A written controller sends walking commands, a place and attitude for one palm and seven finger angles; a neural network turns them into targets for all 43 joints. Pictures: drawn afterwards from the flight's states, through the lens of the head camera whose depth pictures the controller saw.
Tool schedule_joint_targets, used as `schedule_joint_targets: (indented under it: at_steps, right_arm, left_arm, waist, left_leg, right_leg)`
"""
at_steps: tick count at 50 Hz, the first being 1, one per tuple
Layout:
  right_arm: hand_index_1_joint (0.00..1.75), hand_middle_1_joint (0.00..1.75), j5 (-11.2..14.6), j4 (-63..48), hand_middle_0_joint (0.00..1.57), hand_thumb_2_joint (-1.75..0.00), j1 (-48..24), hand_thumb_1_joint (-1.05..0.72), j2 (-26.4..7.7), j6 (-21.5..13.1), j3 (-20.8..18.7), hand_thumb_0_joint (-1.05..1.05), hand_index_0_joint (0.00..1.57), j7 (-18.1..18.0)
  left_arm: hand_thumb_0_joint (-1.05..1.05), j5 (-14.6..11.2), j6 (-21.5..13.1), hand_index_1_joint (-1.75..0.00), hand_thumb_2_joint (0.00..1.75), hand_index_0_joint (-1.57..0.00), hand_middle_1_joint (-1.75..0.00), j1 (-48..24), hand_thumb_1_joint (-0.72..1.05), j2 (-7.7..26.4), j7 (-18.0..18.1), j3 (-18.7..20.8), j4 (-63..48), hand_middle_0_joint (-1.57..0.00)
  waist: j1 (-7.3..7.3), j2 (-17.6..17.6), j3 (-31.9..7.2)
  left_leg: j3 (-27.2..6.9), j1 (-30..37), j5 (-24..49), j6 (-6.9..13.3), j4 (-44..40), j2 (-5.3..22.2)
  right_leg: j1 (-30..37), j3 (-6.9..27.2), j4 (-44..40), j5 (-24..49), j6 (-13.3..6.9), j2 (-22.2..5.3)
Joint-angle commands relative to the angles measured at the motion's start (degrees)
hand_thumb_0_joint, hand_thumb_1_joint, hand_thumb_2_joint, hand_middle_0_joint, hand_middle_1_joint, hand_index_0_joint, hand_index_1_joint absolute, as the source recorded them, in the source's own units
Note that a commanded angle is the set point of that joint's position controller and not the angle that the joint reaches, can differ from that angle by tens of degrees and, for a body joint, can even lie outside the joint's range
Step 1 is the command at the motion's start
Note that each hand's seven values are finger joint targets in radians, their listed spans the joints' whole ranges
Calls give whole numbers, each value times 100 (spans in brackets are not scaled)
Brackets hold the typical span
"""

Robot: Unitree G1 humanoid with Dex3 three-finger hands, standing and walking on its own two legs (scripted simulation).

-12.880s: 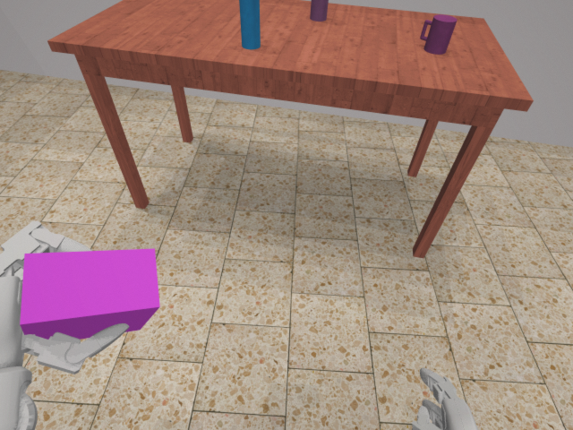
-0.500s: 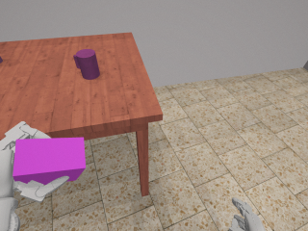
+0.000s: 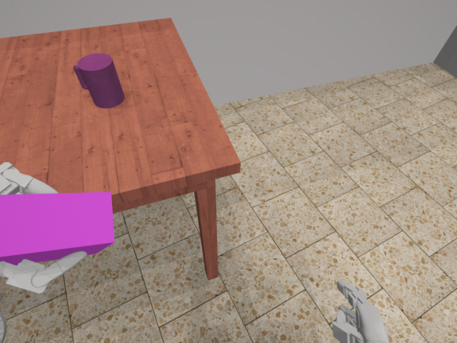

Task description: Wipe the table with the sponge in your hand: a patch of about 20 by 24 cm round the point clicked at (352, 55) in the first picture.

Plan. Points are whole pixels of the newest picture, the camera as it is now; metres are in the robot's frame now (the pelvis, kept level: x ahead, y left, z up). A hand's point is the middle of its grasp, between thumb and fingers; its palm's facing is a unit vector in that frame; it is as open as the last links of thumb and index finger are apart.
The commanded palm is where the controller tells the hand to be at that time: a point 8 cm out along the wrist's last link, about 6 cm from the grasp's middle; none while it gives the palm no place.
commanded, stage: shuffle to correct the standing spot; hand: left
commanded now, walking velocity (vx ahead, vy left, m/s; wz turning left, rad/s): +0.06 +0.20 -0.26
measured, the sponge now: (71, 228) +0.22 +0.22 +0.15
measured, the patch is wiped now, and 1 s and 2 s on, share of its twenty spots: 0.00 0.00 0.00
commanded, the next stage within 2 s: none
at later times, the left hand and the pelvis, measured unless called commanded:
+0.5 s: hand (22, 161) +0.31 +0.32 +0.18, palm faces +0.28 -0.81 -0.51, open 10.2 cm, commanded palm +0.24 +0.35 +0.20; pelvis +0.04 +0.10 -0.01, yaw -7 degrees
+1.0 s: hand out of the picture +0.28 +0.40 +0.19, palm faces +0.29 -0.87 -0.40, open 10.2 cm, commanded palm +0.23 +0.46 +0.20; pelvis +0.04 +0.20 +0.00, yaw -6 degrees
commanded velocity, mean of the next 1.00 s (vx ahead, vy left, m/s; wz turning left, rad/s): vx -0.01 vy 0.20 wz -0.01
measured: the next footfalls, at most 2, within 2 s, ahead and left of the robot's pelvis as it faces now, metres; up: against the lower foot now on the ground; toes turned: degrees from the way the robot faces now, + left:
left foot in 0.38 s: +0.14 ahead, +0.30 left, +0.00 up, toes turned -2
right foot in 0.52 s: +0.06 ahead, +0.00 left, +0.00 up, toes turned -11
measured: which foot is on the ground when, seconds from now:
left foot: down 0.00-0.06, up 0.08-0.36, down 0.38-1.00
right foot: down 0.00-0.40, up 0.42-0.50, down 0.52-0.80, up 0.82-1.00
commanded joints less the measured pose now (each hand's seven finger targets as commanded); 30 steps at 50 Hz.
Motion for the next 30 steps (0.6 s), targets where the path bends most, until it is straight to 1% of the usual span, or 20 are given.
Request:
schedule_joint_targets:
  at_steps: [1,2,3,4,5,6,7,10,14,16,17,18,20,21,22,24,26,28,29,30]
  right_arm:
    - [30,30,-112,-1100,20,-90,-693,-90,-823,-496,-407,0,20,155]
    - [30,30,-105,-1071,20,-90,-675,-90,-849,-532,-495,0,20,223]
    - [30,30,107,-788,20,-90,-453,-90,-701,-520,-468,0,20,277]
    - [30,30,54,-717,20,-90,-362,-90,-913,-532,-369,0,20,193]
    - [30,30,-71,-763,20,-90,-374,-90,-740,-432,-278,0,20,150]
    - [30,30,-68,-756,20,-90,-337,-90,-707,-356,-331,0,20,192]
    - [30,30,28,-749,20,-90,-202,-90,-526,-192,-254,0,20,244]
    - [30,30,60,-570,20,-90,-403,-90,-516,-269,-115,0,20,140]
    - [30,30,18,-518,20,-90,-539,-90,-355,-650,-164,0,20,-157]
    - [30,30,56,-583,20,-90,-478,-90,-357,-731,-211,0,20,-236]
    - [30,30,76,-633,20,-90,-406,-90,-375,-715,-231,0,20,-249]
    - [30,30,115,-706,20,-90,-375,-90,-499,-718,-320,0,20,-257]
    - [30,30,143,-772,20,-90,-234,-90,-662,-732,-418,0,20,-173]
    - [30,30,209,-750,20,-90,-148,-90,-678,-787,-509,0,20,-152]
    - [30,30,158,-682,20,-90,-132,-90,-601,-754,-403,0,20,-130]
    - [30,30,136,-655,20,-90,-285,-90,-571,-818,-310,0,20,-32]
    - [30,30,142,-642,20,-90,-412,-90,-561,-864,-231,0,20,-15]
    - [30,30,82,-745,20,-90,-447,-90,-325,-816,-107,0,20,24]
    - [30,30,114,-667,20,-90,-355,-90,-509,-774,-232,0,20,75]
    - [30,30,122,-631,20,-90,-368,-90,-552,-772,-248,0,20,73]
  left_arm:
    - [0,-155,-365,-160,130,-120,-160,-421,10,965,105,654,-1608,-120]
    - [0,-154,-301,-160,130,-120,-160,-58,10,941,158,754,-1330,-120]
    - [0,-47,-375,-160,130,-120,-160,-213,10,813,141,573,-1168,-120]
    - [0,-167,-412,-160,130,-120,-160,-345,10,582,108,492,-1002,-120]
    - [0,-134,-420,-160,130,-120,-160,-356,10,945,108,723,-1257,-120]
    - [0,21,-399,-160,130,-120,-160,168,10,1341,94,1164,-748,-120]
    - [0,-24,-448,-160,130,-120,-160,261,10,779,-13,726,-858,-120]
    - [0,-16,-561,-160,130,-120,-160,-814,10,847,6,580,-976,-120]
    - [0,74,-485,-160,130,-120,-160,-1026,10,999,103,509,-921,-120]
    - [0,65,-404,-160,130,-120,-160,-724,10,1133,121,734,-827,-120]
    - [0,49,-431,-160,130,-120,-160,-617,10,1022,98,699,-1043,-120]
    - [0,15,-464,-160,130,-120,-160,-603,10,1085,94,818,-1270,-120]
    - [0,-9,-558,-160,130,-120,-160,-393,10,1054,92,929,-1389,-120]
    - [0,-33,-548,-160,130,-120,-160,8,10,1007,95,965,-1035,-120]
    - [0,-10,-521,-160,130,-120,-160,112,10,1117,94,1010,-1164,-120]
    - [0,-15,-567,-160,130,-120,-160,-113,10,1106,120,1041,-1653,-120]
    - [0,6,-561,-160,130,-120,-160,-88,10,1090,163,967,-1853,-120]
    - [0,39,-507,-160,130,-120,-160,-28,10,1436,276,1106,-1818,-120]
    - [0,-70,-452,-160,130,-120,-160,120,10,1218,296,1012,-1610,-120]
    - [0,-47,-446,-160,130,-120,-160,185,10,1111,304,962,-1550,-120]
  waist:
    - [192,1897,-915]
    - [556,1009,-996]
    - [572,-1550,-1367]
    - [52,-1560,-1154]
    - [-3,-656,-875]
    - [24,390,-422]
    - [-95,-127,-500]
    - [-252,-701,-185]
    - [9,-634,-233]
    - [-36,-534,-350]
    - [-30,-318,-677]
    - [-58,190,-898]
    - [-44,1050,-1288]
    - [-44,1083,-1065]
    - [-67,1640,-1100]
    - [-23,1943,-1116]
    - [25,1411,-1098]
    - [-4,-836,-1038]
    - [3,-1353,-938]
    - [-6,-1318,-912]
  left_leg:
    - [-52,334,7543,-2474,-498,956]
    - [105,-1285,7759,-2674,1858,571]
    - [-319,-2540,3551,-1908,5601,264]
    - [-1518,-2950,-431,-1085,5740,329]
    - [-2039,-3149,-557,-852,5204,736]
    - [-2360,-2694,-512,-793,4361,1186]
    - [-1960,-2521,-54,-899,4225,1191]
    - [-1017,-1585,1118,-933,2633,1211]
    - [-71,-189,1348,-819,494,682]
    - [-34,169,1486,-833,-399,552]
    - [-131,309,1731,-792,-673,584]
    - [-591,686,2500,-601,-697,979]
    - [-1678,934,4335,21,-801,1990]
    - [-1675,1052,4648,150,-783,2133]
    - [-1517,715,4816,279,-729,2073]
    - [-880,-103,3929,1,-480,1811]
    - [-429,-670,2337,-424,132,1437]
    - [-298,-2055,-240,-930,2019,519]
    - [-911,-2300,-442,-984,2855,680]
    - [-1187,-2476,-361,-984,3134,860]
  right_leg:
    - [932,-1702,-1020,-96,-260,209]
    - [2838,-1670,-2351,830,-630,72]
    - [3598,461,-2686,3282,-1552,-1478]
    - [2696,2218,-2532,4613,-1528,-2044]
    - [2347,2328,-2508,4420,-1238,-2521]
    - [1211,2236,-2585,3765,-946,-2327]
    - [895,1660,-2835,3131,-958,-2072]
    - [-36,562,-3216,2459,-754,-1492]
    - [202,256,-2760,2374,-478,-1236]
    - [505,64,-2044,2722,-250,-1072]
    - [895,-127,-1464,2972,-88,-894]
    - [609,-235,-821,2813,118,-638]
    - [-152,-491,430,-289,229,-78]
    - [-582,-504,736,-723,228,63]
    - [-424,-554,631,-776,238,-149]
    - [561,-675,-434,100,169,-190]
    - [1333,-537,-2027,1706,122,-326]
    - [1894,2114,-2900,4083,-598,-2273]
    - [1993,2134,-2745,4766,-668,-2460]
    - [2079,1745,-2477,4994,-779,-2441]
